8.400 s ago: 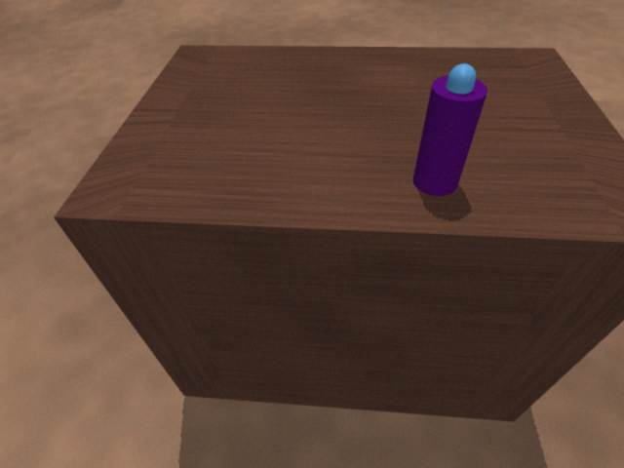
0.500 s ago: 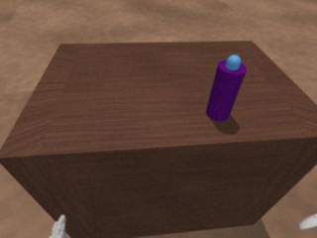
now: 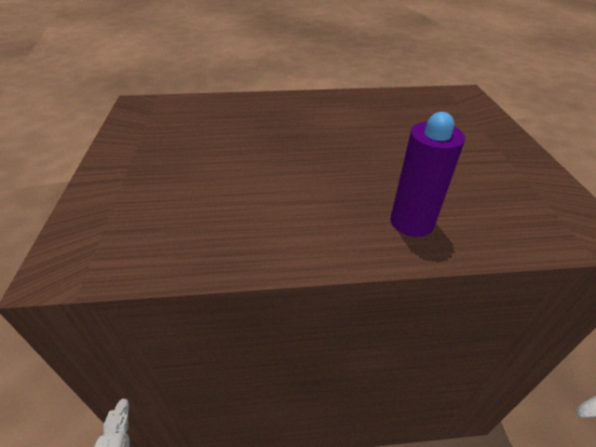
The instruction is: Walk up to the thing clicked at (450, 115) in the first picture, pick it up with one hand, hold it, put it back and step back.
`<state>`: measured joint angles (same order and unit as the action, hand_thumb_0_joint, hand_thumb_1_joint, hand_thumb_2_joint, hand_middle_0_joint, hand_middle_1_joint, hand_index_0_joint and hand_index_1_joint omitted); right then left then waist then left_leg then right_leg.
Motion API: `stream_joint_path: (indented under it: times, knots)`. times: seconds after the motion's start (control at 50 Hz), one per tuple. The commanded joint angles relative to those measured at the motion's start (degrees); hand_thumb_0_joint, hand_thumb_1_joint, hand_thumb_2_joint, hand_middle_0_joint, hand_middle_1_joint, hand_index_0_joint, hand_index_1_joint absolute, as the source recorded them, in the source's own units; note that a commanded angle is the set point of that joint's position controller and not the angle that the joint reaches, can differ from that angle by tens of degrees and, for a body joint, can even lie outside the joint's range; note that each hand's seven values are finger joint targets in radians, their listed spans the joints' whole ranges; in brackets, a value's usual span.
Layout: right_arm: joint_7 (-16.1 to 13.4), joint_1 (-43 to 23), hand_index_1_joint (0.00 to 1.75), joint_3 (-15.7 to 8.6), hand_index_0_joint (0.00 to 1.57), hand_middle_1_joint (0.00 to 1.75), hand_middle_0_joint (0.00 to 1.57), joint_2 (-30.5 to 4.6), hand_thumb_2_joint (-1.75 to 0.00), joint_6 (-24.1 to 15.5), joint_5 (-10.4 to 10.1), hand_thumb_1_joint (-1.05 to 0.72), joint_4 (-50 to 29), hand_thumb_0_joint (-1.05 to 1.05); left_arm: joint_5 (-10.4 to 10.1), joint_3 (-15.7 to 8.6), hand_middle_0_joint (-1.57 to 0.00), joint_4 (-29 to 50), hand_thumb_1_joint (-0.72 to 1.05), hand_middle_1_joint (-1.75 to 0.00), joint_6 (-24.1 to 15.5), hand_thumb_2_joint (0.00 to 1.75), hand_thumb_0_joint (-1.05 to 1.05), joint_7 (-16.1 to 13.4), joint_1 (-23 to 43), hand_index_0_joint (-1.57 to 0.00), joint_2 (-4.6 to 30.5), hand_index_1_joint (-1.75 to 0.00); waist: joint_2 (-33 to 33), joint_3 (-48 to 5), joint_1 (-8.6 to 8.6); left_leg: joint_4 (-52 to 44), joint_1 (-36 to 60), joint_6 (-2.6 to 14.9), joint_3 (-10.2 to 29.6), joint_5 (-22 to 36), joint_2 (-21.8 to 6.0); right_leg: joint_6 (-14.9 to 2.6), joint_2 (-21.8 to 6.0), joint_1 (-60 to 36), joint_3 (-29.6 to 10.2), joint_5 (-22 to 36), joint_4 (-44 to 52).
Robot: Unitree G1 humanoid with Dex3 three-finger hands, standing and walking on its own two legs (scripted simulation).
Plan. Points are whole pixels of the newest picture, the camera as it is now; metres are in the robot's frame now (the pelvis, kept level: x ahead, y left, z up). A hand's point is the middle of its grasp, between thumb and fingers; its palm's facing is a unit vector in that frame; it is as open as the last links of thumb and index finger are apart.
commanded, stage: go down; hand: right
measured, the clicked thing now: (426, 174) +0.50 -0.20 +0.13
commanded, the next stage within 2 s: none
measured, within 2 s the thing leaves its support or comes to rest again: neither
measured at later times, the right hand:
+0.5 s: hand out of the picture +0.30 -0.33 +0.20, palm faces +0.25 +0.94 -0.25, open 17.5 cm
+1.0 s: hand out of the picture +0.33 -0.35 +0.21, palm faces +0.17 +0.98 -0.10, open 17.4 cm
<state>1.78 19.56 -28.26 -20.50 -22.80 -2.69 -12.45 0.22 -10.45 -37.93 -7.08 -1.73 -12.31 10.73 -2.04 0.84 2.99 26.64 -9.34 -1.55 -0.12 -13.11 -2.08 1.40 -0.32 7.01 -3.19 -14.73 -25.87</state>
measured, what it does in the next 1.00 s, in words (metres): stands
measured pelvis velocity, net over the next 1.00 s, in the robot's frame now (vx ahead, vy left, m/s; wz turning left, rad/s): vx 0.00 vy -0.01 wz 0.01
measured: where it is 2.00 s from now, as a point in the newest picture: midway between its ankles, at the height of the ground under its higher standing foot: outside the picture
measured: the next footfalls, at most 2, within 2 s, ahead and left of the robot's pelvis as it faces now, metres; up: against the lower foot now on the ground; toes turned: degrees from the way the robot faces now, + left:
none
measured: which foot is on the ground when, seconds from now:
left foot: down 0.00-1.00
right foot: down 0.00-1.00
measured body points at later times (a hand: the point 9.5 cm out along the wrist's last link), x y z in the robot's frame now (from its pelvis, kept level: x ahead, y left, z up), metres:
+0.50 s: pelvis +0.00 -0.01 +0.00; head -0.02 +0.01 +0.45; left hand +0.16 +0.25 -0.08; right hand +0.28 -0.38 +0.22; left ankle +0.02 +0.14 -0.74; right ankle +0.00 -0.14 -0.74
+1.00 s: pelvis +0.00 -0.01 +0.00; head -0.01 +0.00 +0.45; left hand +0.17 +0.24 -0.08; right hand +0.32 -0.40 +0.22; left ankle +0.02 +0.14 -0.74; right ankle +0.00 -0.14 -0.74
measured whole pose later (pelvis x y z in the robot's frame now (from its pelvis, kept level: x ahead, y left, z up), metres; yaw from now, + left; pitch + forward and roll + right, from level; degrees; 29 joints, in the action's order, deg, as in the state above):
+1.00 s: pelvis +0.00 -0.01 +0.00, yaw +0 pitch +1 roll +1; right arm 29.6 -25.1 -33.2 -39.3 1.2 -13.5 35.2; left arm -0.6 1.2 -39.5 -13.2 -9.9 -12.3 13.4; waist -0.9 -3.1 0.3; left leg 27.2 -15.3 -1.9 0.1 -12.7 -1.6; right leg 1.0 -0.7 14.1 -3.0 -16.0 -29.2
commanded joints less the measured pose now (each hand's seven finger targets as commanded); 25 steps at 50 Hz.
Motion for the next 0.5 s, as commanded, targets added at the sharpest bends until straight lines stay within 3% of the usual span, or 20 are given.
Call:
stream_joint_path:
  times: [0.0, 0.04, 0.06, 0.14, 0.18, 0.24, 0.26, 0.32, 0.36, 0.4, 0.42, 0.44, 0.46, 0.48]
  knots:
    - [0.54, -10.94, 0.05, -6.84, 0.05, 0.05, 0.05, -14.55, -0.02, -0.92, -1.94, 0.54, -9.40, 0.00, -0.39, -2.36, -0.05, 8.56, -0.53, -0.04, -2.67, 0.03, 0.00, -1.33, 4.84, -0.04, 7.80, -0.04, -3.07, -3.06, -1.73, -4.80, 0.30, 0.84, -2.69, 5.93, 1.90, -1.57, 1.99, 2.02, 3.32, 6.49, 5.30]
    - [1.86, -14.00, 0.04, -6.16, 0.06, 0.04, 0.06, -14.94, -0.02, 0.13, -2.55, 0.51, -7.94, 0.00, -0.64, -0.76, -0.05, 7.70, -0.54, -0.04, -2.62, 0.04, 0.00, -1.43, 5.49, -0.04, 6.71, -0.04, -2.97, -1.32, -2.08, -5.14, -0.82, 0.87, -2.90, 3.73, 2.09, -1.60, 1.88, 3.12, 3.06, 4.08, 5.77]
    - [2.55, -14.50, 0.04, -6.01, 0.06, 0.04, 0.05, -15.13, -0.02, 0.67, -2.91, 0.52, -6.65, 0.00, -0.72, 1.31, -0.05, 7.13, -0.54, -0.04, -2.58, 0.03, 0.00, -1.46, 5.80, -0.04, 4.74, -0.04, -2.70, -1.21, -1.61, -5.35, -0.46, 0.76, -2.82, 3.75, 1.97, -1.72, 2.01, 3.71, 3.00, 4.01, 5.52]
    - [5.47, -22.63, 0.05, -7.10, 0.05, 0.05, 0.05, -18.83, -0.03, 2.75, -4.48, 0.53, -2.52, 0.00, -0.86, 1.94, -0.05, 8.35, -0.54, -0.04, -2.90, 0.03, 0.00, -2.86, 7.81, -0.05, 6.23, -0.04, -1.90, -4.33, -2.42, -5.40, -0.66, 0.64, -2.52, 3.76, 1.85, -1.87, 2.07, 2.74, 2.89, 3.50, 5.22]
    - [6.75, -28.44, 0.05, -8.13, 0.05, 0.05, 0.05, -21.67, -0.03, 3.91, -5.72, 0.53, -0.29, 0.00, -0.87, -0.33, -0.05, 10.00, -0.54, -0.04, -3.57, 0.03, 0.00, -4.11, 9.68, -0.05, 10.07, -0.04, -1.48, -6.65, -2.64, -4.95, -0.02, 0.77, -2.78, 4.97, 1.97, -1.81, 1.83, 2.00, 2.43, 4.43, 5.11]
    - [9.56, -35.32, 0.04, -9.24, 0.06, 0.04, 0.05, -24.95, -0.02, 6.49, -7.52, 0.51, 5.80, 0.00, -1.13, 0.96, -0.05, 10.49, -0.54, -0.04, -4.26, 0.04, 0.00, -5.61, 8.68, -0.04, 10.48, -0.04, -1.67, -9.26, -2.88, -4.62, 0.42, 0.84, -2.96, 5.78, 1.85, -1.84, 1.79, 0.85, 2.19, 5.19, 4.69]
    - [10.52, -37.33, 0.04, -10.05, 0.05, 0.04, 0.05, -26.87, -0.02, 7.65, -8.11, 0.50, 8.25, 0.00, -1.23, 0.13, -0.05, 9.37, -0.54, -0.04, -4.36, 0.04, 0.00, -6.23, 7.23, -0.05, 11.49, -0.04, -2.21, -10.56, -3.20, -4.51, 0.73, 0.93, -2.94, 6.85, 1.71, -1.82, 1.82, 0.72, 2.22, 6.15, 4.50]
    - [13.98, -40.35, 0.04, -9.70, 0.06, 0.04, 0.06, -28.63, -0.01, 11.14, -9.07, 0.52, 15.52, 0.00, -1.54, 3.95, -0.04, 7.09, -0.55, -0.04, -4.62, 0.04, 0.00, -6.64, 5.22, -0.04, 8.83, -0.04, -2.40, -10.30, -2.13, -4.25, 0.33, 0.99, -3.18, 7.83, 1.70, -1.73, 1.73, 1.59, 2.14, 7.65, 4.42]
    - [16.68, -42.19, 0.04, -7.86, 0.06, 0.04, 0.06, -28.02, -0.01, 13.02, -9.94, 0.53, 19.31, 0.00, -1.73, 5.87, -0.04, 4.86, -0.55, -0.04, -4.72, 0.04, 0.00, -6.59, 5.02, -0.04, 6.96, -0.04, -4.43, -9.60, -2.25, -3.86, -0.60, 1.27, -2.95, 8.81, 1.86, -1.45, 1.50, 2.22, 2.21, 8.74, 4.32]
    - [18.96, -43.89, 0.04, -7.97, 0.05, 0.04, 0.05, -29.34, -0.02, 14.86, -10.99, 0.58, 22.28, 0.00, -1.67, 5.64, -0.04, 5.66, -0.55, -0.04, -5.12, 0.05, 0.00, -6.73, 5.98, -0.04, 8.79, -0.04, -4.33, -9.94, -1.93, -3.83, -0.56, 1.58, -3.16, 8.31, 2.16, -1.28, 0.99, 3.16, 1.85, 9.06, 4.62]
    - [19.99, -46.35, 0.04, -7.98, 0.05, 0.04, 0.05, -30.63, -0.02, 15.60, -11.00, 0.57, 21.74, 0.00, -1.64, 6.68, -0.04, 6.92, -0.56, -0.04, -5.59, 0.05, 0.00, -6.73, 7.17, -0.04, 8.60, -0.05, -4.29, -10.68, -1.84, -4.04, -0.37, 1.48, -2.94, 8.06, 2.04, -1.40, 1.23, 3.15, 2.02, 8.51, 4.54]
    - [20.76, -47.51, 0.04, -8.75, 0.05, 0.04, 0.05, -32.08, -0.02, 16.17, -11.29, 0.56, 22.41, 0.00, -1.64, 5.65, -0.05, 6.57, -0.56, -0.04, -5.92, 0.05, 0.00, -6.94, 6.89, -0.04, 10.11, -0.05, -4.05, -11.58, -1.54, -3.85, -0.16, 1.51, -2.99, 8.66, 2.13, -1.37, 1.08, 2.53, 1.94, 9.33, 4.50]
    - [21.44, -47.22, 0.04, -8.80, 0.05, 0.04, 0.05, -32.24, -0.02, 16.61, -11.24, 0.58, 24.42, 0.00, -1.54, 7.31, -0.04, 8.18, -0.56, -0.04, -6.22, 0.05, 0.00, -6.96, 8.26, -0.04, 9.05, -0.05, -3.07, -10.87, -1.24, -4.24, 0.08, 1.41, -2.75, 8.17, 1.99, -1.59, 1.26, 3.50, 2.13, 8.71, 4.07]
    - [21.84, -47.53, 0.05, -9.17, 0.05, 0.05, 0.04, -32.33, -0.03, 16.81, -11.59, 0.57, 24.65, 0.00, -1.43, 5.00, -0.05, 8.75, -0.56, -0.04, -6.60, 0.05, 0.00, -7.33, 7.42, -0.04, 11.58, -0.05, -1.66, -11.50, -1.96, -3.98, 0.15, 1.33, -2.76, 9.01, 2.06, -1.73, 1.14, 2.85, 2.11, 9.29, 3.78]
